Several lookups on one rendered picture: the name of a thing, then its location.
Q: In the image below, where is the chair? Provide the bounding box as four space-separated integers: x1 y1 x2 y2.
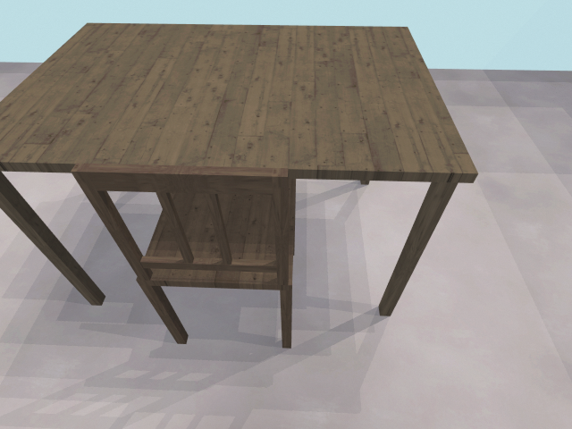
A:
71 164 296 349

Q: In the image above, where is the table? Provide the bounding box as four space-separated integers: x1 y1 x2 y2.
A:
0 23 478 316

